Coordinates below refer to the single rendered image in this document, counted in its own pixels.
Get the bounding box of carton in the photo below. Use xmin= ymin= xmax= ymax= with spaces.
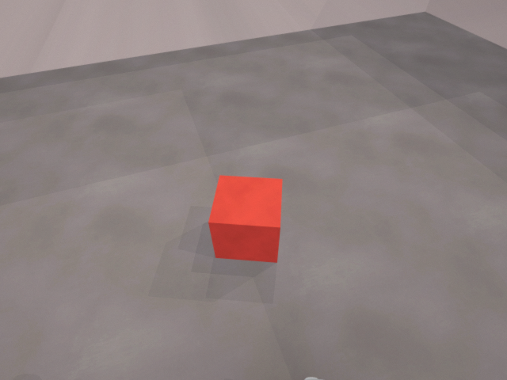
xmin=208 ymin=175 xmax=283 ymax=263

